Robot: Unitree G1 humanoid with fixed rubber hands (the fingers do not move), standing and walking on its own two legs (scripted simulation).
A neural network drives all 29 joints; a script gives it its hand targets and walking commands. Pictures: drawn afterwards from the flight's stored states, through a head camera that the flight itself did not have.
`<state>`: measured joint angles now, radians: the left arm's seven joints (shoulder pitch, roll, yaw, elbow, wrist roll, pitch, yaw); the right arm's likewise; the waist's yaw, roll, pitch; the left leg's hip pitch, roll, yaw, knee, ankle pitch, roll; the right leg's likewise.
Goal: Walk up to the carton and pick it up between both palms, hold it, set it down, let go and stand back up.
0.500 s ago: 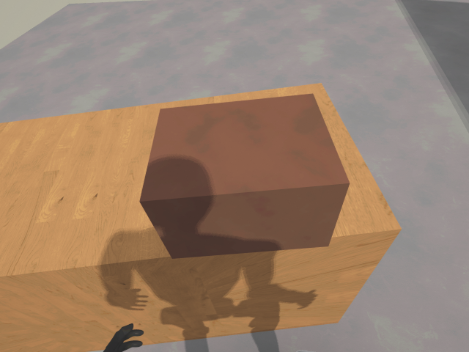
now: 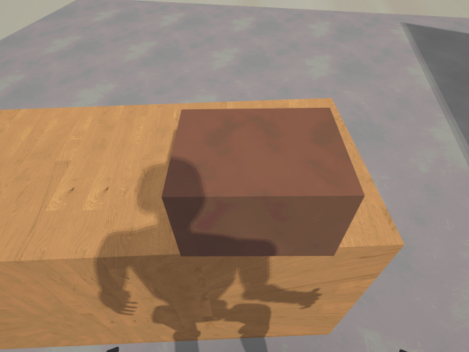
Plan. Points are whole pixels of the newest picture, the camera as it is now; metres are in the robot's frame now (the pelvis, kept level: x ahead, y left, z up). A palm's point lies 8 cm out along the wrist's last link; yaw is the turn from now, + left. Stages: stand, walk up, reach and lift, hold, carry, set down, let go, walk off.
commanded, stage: walk up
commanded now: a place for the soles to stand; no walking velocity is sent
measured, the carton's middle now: (256, 181) +0.45 +0.00 +0.03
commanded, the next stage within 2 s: none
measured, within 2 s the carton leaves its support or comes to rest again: neither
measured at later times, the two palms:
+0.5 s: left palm out of the picture +0.13 +0.28 -0.08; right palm out of the picture +0.12 -0.28 -0.09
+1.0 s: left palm out of the picture +0.07 +0.28 -0.09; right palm out of the picture +0.00 -0.29 -0.08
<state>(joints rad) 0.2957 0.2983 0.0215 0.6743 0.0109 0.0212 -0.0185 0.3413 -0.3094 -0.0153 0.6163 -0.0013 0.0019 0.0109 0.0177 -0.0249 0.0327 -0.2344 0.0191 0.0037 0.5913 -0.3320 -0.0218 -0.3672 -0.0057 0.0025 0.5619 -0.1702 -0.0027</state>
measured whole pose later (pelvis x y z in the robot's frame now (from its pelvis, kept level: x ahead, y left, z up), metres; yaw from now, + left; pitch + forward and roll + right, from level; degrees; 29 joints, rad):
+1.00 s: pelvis -0.07 +0.00 +0.00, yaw -2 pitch -1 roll -1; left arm 0.24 0.34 0.06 0.61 0.02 0.06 -0.01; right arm 0.32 -0.33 -0.04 0.60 -0.05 0.02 -0.02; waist -0.04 -0.01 0.06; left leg -0.35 0.06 0.03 0.63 -0.26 -0.01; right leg -0.45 0.06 0.08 1.02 -0.44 0.01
